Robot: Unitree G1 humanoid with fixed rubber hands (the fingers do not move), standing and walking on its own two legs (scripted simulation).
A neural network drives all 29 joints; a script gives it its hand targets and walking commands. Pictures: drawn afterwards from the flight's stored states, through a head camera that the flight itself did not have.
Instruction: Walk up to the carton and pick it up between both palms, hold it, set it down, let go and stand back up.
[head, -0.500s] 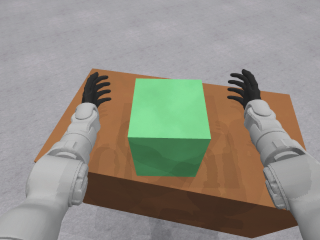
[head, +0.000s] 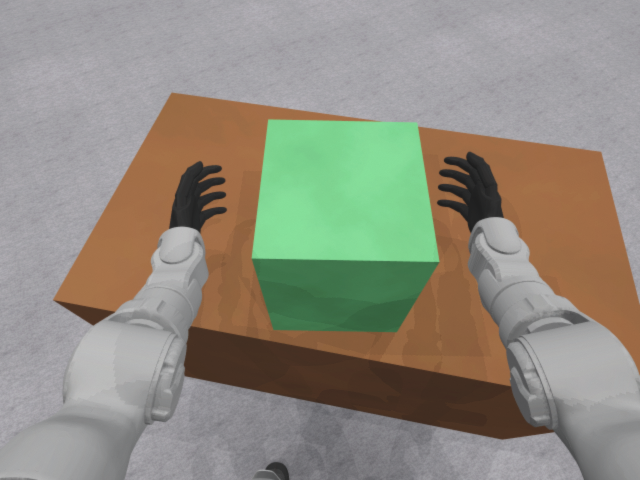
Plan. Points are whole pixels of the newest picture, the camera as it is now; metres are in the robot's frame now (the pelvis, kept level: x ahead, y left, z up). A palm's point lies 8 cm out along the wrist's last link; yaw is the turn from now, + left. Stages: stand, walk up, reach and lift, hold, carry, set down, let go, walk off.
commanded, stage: reach and lift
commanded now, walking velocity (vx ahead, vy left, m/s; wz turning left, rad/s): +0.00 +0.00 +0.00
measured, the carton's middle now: (338, 236) +0.46 +0.03 -0.04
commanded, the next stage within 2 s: none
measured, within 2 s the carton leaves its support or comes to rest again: neither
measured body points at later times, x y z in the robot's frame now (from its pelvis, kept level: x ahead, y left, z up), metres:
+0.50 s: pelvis +0.00 +0.00 -0.03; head +0.14 +0.00 +0.39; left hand +0.45 +0.21 -0.03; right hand +0.48 -0.15 -0.02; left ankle +0.02 +0.13 -0.71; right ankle +0.00 -0.12 -0.71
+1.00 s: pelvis -0.01 +0.00 -0.01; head +0.13 +0.01 +0.42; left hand +0.44 +0.18 -0.01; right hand +0.46 -0.12 +0.00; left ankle +0.02 +0.13 -0.71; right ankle +0.00 -0.12 -0.71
